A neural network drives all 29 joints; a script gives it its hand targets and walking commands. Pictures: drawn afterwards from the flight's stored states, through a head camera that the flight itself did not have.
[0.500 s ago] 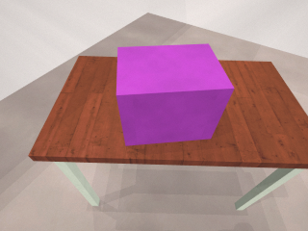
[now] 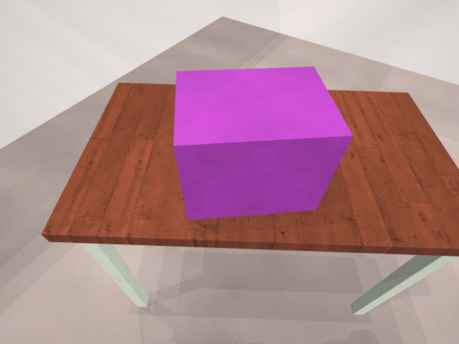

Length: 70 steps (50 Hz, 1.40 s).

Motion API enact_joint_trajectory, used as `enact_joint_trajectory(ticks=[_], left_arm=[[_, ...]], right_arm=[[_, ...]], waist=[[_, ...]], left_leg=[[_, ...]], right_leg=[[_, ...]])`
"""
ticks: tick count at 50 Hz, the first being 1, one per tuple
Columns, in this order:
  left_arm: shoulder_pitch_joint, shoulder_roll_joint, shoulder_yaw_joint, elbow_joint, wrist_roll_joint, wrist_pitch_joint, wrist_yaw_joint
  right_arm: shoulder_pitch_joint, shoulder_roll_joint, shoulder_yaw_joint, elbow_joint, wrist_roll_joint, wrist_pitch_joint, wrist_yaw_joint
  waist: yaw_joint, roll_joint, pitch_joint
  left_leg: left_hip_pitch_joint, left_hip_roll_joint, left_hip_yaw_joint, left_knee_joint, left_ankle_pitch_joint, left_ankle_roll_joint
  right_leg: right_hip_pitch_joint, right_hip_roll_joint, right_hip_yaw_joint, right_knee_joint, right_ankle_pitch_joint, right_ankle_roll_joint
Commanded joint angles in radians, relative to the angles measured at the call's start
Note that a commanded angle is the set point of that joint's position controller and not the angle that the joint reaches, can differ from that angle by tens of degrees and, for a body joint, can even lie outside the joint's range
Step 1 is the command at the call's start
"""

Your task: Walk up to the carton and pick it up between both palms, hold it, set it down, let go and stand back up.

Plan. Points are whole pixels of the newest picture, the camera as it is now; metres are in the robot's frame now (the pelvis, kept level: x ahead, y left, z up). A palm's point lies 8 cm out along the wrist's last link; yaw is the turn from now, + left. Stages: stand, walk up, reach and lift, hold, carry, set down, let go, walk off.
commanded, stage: stand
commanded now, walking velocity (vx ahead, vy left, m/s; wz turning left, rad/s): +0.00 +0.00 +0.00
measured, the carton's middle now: (250, 144) +0.49 -0.02 +0.05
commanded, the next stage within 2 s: none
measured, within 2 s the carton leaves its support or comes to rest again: neither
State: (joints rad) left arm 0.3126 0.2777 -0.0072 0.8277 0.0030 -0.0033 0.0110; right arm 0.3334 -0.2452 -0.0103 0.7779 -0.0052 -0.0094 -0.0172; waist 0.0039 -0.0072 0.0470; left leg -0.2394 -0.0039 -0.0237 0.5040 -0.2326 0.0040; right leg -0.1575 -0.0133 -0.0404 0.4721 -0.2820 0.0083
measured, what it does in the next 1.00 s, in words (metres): stands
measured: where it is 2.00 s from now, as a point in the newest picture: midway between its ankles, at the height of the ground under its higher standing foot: outside the picture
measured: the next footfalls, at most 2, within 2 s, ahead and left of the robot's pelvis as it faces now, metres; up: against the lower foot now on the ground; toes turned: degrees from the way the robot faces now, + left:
none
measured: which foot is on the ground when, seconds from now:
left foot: down 0.00-1.00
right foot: down 0.00-1.00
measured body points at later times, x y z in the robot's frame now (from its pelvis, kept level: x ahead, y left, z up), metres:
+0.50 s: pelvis +0.00 +0.00 +0.00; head +0.00 +0.01 +0.45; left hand +0.04 +0.26 -0.14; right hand +0.06 -0.26 -0.13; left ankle +0.03 +0.11 -0.74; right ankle -0.02 -0.12 -0.74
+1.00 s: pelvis +0.00 +0.00 +0.00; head +0.01 +0.01 +0.45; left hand +0.02 +0.26 -0.14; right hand +0.04 -0.26 -0.13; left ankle +0.03 +0.11 -0.74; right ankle -0.02 -0.12 -0.74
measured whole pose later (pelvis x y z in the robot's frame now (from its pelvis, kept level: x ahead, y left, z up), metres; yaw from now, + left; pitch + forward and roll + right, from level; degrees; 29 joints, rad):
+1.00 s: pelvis +0.00 +0.00 +0.00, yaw +1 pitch -2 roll -1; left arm 0.34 0.26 -0.01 0.91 0.00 0.00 0.02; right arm 0.32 -0.23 0.00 0.89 0.00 -0.01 -0.03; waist 0.00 0.00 0.05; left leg -0.22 -0.01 -0.04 0.47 -0.21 0.00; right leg -0.14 -0.02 -0.06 0.44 -0.27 0.01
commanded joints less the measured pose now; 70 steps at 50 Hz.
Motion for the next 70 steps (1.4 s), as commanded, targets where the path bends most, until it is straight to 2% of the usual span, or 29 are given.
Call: enact_joint_trajectory(ticks=[1, 5, 18, 34, 35, 37, 41, 43, 45, 48, 50, 52, 56, 59, 64, 67, 70], left_arm=[[0.04, 0.119, 0.032, -0.041, -0.002, -0.012, 0.006], [0.044, 0.121, 0.033, -0.034, 0.0, -0.011, 0.007], [0.059, 0.115, 0.027, -0.014, 0.001, -0.013, 0.009], [0.077, 0.106, 0.026, 0.017, 0.0, -0.013, 0.014], [0.079, 0.107, 0.028, 0.023, -0.002, -0.013, 0.015], [0.082, 0.109, 0.028, 0.029, -0.001, -0.011, 0.015], [0.085, 0.105, 0.027, 0.039, -0.001, -0.01, 0.015], [0.085, 0.107, 0.029, 0.044, -0.002, -0.01, 0.016], [0.083, 0.094, 0.028, 0.048, 0.0, -0.01, 0.016], [0.081, 0.1, 0.029, 0.052, -0.001, -0.008, 0.016], [0.085, 0.093, 0.026, 0.055, -0.003, -0.006, 0.016], [0.091, 0.094, 0.027, 0.057, -0.003, -0.006, 0.018], [0.091, 0.092, 0.027, 0.071, -0.004, -0.008, 0.019], [0.084, 0.091, 0.025, 0.068, -0.005, -0.008, 0.02], [0.088, 0.089, 0.027, 0.078, -0.003, -0.009, 0.02], [0.09, 0.083, 0.025, 0.08, 0.002, -0.009, 0.02], [0.091, 0.082, 0.024, 0.084, 0.001, -0.01, 0.02]], right_arm=[[0.035, -0.135, -0.033, -0.051, 0.002, -0.014, -0.007], [0.034, -0.135, -0.034, -0.045, 0.0, -0.014, -0.008], [0.026, -0.136, -0.027, 0.005, 0.003, -0.014, -0.01], [0.027, -0.127, -0.022, 0.055, 0.003, -0.013, -0.014], [0.028, -0.121, -0.021, 0.054, 0.004, -0.012, -0.014], [0.036, -0.121, -0.019, 0.056, 0.003, -0.011, -0.014], [0.026, -0.126, -0.02, 0.059, 0.005, -0.012, -0.015], [0.03, -0.118, -0.018, 0.065, 0.005, -0.011, -0.017], [0.035, -0.121, -0.021, 0.069, 0.003, -0.011, -0.018], [0.03, -0.116, -0.02, 0.071, 0.006, -0.01, -0.019], [0.041, -0.11, -0.019, 0.075, 0.006, -0.008, -0.019], [0.04, -0.115, -0.021, 0.078, 0.004, -0.008, -0.02], [0.027, -0.115, -0.022, 0.083, 0.005, -0.01, -0.02], [0.032, -0.099, -0.02, 0.089, 0.007, -0.01, -0.02], [0.037, -0.099, -0.02, 0.097, 0.005, -0.01, -0.022], [0.031, -0.108, -0.019, 0.111, 0.004, -0.01, -0.024], [0.03, -0.103, -0.017, 0.118, 0.004, -0.01, -0.024]], waist=[[0.003, 0.022, 0.007], [0.005, 0.033, -0.005], [-0.003, 0.016, 0.027], [-0.004, 0.019, 0.017], [0.003, 0.015, 0.035], [-0.002, 0.006, 0.04], [0.006, 0.03, 0.031], [0.003, 0.011, 0.031], [0.001, 0.021, 0.027], [-0.003, 0.029, 0.041], [-0.001, 0.01, 0.045], [-0.001, 0.022, 0.036], [0.003, 0.035, 0.01], [0.0, 0.008, 0.034], [-0.002, 0.016, 0.018], [-0.002, 0.025, 0.009], [-0.001, 0.022, 0.02]], left_leg=[[0.009, 0.089, -0.108, -0.094, 0.141, 0.019], [0.014, 0.089, -0.111, -0.104, 0.126, 0.017], [-0.01, 0.087, -0.105, -0.121, 0.102, 0.02], [-0.004, 0.085, -0.107, -0.131, 0.086, 0.017], [-0.007, 0.085, -0.118, -0.13, 0.089, 0.018], [-0.006, 0.086, -0.118, -0.131, 0.093, 0.017], [-0.008, 0.083, -0.116, -0.133, 0.079, 0.013], [-0.001, 0.083, -0.114, -0.127, 0.088, 0.015], [0.009, 0.085, -0.116, -0.125, 0.112, 0.014], [-0.01, 0.082, -0.117, -0.131, 0.079, 0.014], [-0.017, 0.085, -0.123, -0.137, 0.069, 0.013], [-0.013, 0.083, -0.121, -0.138, 0.059, 0.013], [0.003, 0.086, -0.121, -0.132, 0.071, 0.012], [-0.007, 0.082, -0.119, -0.129, 0.088, 0.01], [0.01, 0.086, -0.114, -0.123, 0.12, 0.011], [0.002, 0.083, -0.109, -0.132, 0.097, 0.013], [0.001, 0.085, -0.109, -0.131, 0.112, 0.012]], right_leg=[[-0.038, -0.09, 0.106, -0.099, 0.122, -0.021], [-0.028, -0.087, 0.095, -0.099, 0.11, -0.02], [-0.042, -0.09, 0.093, -0.115, 0.069, -0.023], [-0.033, -0.091, 0.089, -0.124, 0.063, -0.023], [-0.032, -0.093, 0.095, -0.124, 0.078, -0.02], [-0.028, -0.092, 0.094, -0.125, 0.085, -0.016], [-0.024, -0.091, 0.088, -0.127, 0.077, -0.019], [-0.024, -0.095, 0.092, -0.13, 0.08, -0.019], [-0.016, -0.095, 0.089, -0.131, 0.092, -0.016], [-0.028, -0.091, 0.088, -0.132, 0.069, -0.017], [-0.024, -0.092, 0.089, -0.129, 0.068, -0.019], [-0.023, -0.093, 0.091, -0.131, 0.06, -0.019], [-0.017, -0.094, 0.085, -0.125, 0.069, -0.017], [-0.031, -0.095, 0.084, -0.13, 0.084, -0.016], [-0.011, -0.097, 0.084, -0.127, 0.112, -0.017], [-0.012, -0.094, 0.08, -0.133, 0.069, -0.024], [-0.018, -0.097, 0.08, -0.135, 0.081, -0.024]])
